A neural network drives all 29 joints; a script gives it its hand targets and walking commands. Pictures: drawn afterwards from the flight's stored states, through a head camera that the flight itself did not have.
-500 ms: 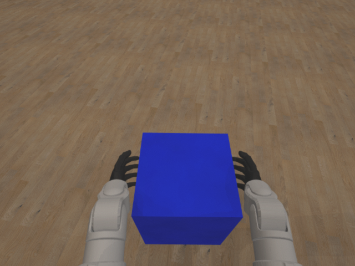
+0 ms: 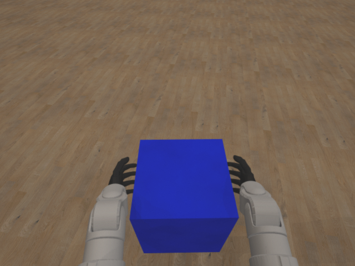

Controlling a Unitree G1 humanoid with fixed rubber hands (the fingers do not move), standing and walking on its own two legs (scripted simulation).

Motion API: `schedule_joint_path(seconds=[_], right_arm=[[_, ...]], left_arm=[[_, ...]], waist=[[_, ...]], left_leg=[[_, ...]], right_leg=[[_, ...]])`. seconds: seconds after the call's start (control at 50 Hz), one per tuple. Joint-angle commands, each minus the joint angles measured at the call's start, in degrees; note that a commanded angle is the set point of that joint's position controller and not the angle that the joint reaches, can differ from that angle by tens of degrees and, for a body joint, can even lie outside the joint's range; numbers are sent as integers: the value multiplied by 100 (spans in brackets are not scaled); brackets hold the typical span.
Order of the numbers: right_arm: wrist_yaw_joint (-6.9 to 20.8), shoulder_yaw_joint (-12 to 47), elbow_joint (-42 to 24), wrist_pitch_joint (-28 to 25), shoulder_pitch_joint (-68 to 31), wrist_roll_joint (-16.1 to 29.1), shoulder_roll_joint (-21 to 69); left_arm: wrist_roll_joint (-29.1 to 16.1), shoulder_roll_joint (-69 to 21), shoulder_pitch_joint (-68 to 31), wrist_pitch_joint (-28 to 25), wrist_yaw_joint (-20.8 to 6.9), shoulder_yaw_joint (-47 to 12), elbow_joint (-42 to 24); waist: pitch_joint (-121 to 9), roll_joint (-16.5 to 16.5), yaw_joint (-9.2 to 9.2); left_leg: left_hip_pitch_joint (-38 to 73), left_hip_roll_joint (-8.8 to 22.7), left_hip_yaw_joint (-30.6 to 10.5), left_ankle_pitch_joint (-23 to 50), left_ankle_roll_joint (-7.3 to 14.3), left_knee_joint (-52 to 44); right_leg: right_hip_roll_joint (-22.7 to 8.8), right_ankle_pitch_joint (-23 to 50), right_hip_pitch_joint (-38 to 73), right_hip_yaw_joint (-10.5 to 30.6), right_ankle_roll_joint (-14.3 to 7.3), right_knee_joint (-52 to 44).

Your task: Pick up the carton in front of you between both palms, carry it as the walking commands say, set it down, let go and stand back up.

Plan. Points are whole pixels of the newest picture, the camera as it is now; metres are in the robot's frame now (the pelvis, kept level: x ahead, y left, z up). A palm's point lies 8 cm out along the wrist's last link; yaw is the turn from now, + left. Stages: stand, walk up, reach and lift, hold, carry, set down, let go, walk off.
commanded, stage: carry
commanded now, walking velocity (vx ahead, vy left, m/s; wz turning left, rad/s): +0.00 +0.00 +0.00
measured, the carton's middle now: (181, 198) +0.30 +0.00 -0.05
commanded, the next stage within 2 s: hold in 0.80 s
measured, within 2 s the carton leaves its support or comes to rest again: neither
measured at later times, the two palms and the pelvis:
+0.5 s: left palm (116, 202) +0.25 +0.14 +0.04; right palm (252, 199) +0.25 -0.15 +0.04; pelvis -0.03 +0.00 +0.00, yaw +0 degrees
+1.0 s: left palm (107, 213) +0.22 +0.16 +0.04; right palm (248, 203) +0.24 -0.14 +0.04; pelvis -0.05 -0.01 +0.01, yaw +5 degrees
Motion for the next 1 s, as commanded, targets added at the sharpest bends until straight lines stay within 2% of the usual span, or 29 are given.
schedule_joint_path(seconds=[0.0, 0.28, 0.78, 0.8, 0.82, 0.86, 0.88, 0.92, 0.94, 0.98], right_arm=[[1409, 3086, -314, -269, -2616, 1411, 5060], [1420, 3174, -378, -260, -2666, 1450, 5203], [1422, 3123, -342, -258, -2614, 1426, 5199], [1472, 2995, -397, -226, -2006, 1366, 5247], [1478, 3036, -731, -306, -2218, 1410, 5150], [1504, 2940, -718, -357, -2314, 1279, 5094], [1522, 2943, -678, -363, -2422, 1262, 5078], [1579, 2983, -586, -373, -2664, 1278, 5067], [1581, 3045, -561, -382, -2751, 1312, 5064], [1561, 3017, -447, -398, -2757, 1287, 5090]], left_arm=[[-1392, -5138, -2556, -227, -1319, -3076, -243], [-1442, -5261, -2579, -221, -1359, -3101, -248], [-1433, -5236, -2563, -226, -1364, -3074, -241], [-1334, -5383, -2150, -241, -1416, -2893, -63], [-1325, -5272, -2236, -334, -1361, -2870, -209], [-1142, -5301, -2028, -363, -1339, -2756, -233], [-1110, -5250, -2139, -380, -1336, -2718, -242], [-976, -5167, -2225, -406, -1285, -2592, -17], [-996, -5225, -2308, -427, -1299, -2616, 1], [-1120, -5247, -2460, -420, -1362, -2721, 0]], waist=[[-1145, 6, 19], [-1249, -37, 23], [-1325, -6, 22], [-751, 432, -36], [-1065, 407, 16], [-1010, 434, 66], [-927, 237, 128], [-766, 241, 187], [-727, 87, 184], [-687, 117, 96]], left_leg=[[69, 670, -527, 1826, -19, -593], [-81, 678, -596, 1219, 13, -723], [-171, 688, -626, 1277, 34, -675], [221, -466, -1635, 2727, 65, -1093], [536, -456, -1617, 3329, 6, -918], [1007, -519, -1725, 3237, -83, -1031], [995, -518, -1694, 3279, -124, -1031], [1352, -594, -1660, 2714, -72, -1100], [1255, -594, -1607, 2476, -74, -1115], [1124, -606, -1579, 2040, -70, -1164]], right_leg=[[-415, 1526, 572, 386, -138, -339], [-416, 1213, 533, 426, -146, -504], [-398, 1226, 434, 442, -131, -480], [1203, 1943, 1733, 1005, -347, -557], [1170, 2141, 1807, 1231, -424, -624], [1191, 1942, 1616, 1203, -355, -785], [1205, 1959, 1549, 1178, -347, -837], [1207, 1629, 1128, 1193, -250, -920], [1228, 1534, 1170, 1202, -264, -950], [1221, 1246, 1287, 1207, -284, -948]])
